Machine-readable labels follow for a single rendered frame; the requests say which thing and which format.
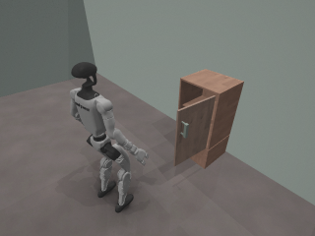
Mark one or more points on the right robot upper arm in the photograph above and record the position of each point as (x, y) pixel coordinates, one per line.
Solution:
(105, 108)

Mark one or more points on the left robot upper arm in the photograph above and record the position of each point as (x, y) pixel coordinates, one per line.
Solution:
(73, 107)

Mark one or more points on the robot right forearm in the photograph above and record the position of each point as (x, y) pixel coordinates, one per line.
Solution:
(122, 141)

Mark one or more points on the robot right shin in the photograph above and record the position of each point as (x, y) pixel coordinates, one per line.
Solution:
(123, 187)

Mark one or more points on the right robot hand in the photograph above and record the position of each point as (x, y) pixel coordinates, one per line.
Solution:
(140, 156)

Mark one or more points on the robot left forearm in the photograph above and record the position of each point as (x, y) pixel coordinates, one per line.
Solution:
(79, 119)

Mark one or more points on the robot left thigh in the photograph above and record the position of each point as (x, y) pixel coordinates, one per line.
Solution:
(106, 162)

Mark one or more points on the handle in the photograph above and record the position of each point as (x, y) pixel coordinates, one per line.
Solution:
(185, 130)

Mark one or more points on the cupboard door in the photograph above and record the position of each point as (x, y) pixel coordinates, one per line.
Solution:
(199, 116)

